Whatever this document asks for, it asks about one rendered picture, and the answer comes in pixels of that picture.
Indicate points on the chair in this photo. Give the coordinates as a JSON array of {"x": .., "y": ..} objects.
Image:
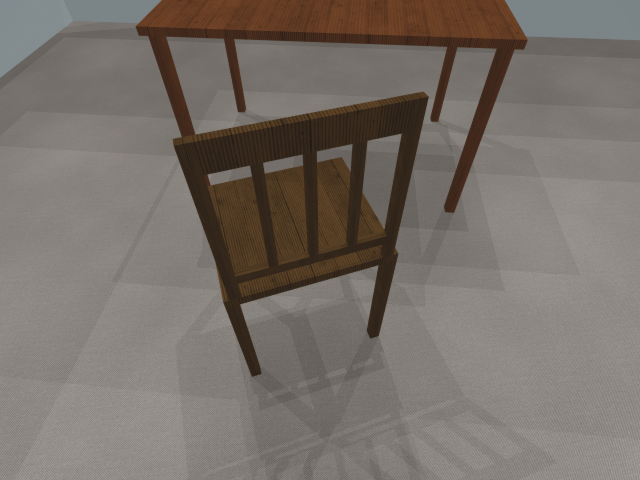
[{"x": 275, "y": 232}]

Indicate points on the table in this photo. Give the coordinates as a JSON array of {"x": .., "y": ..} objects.
[{"x": 442, "y": 23}]

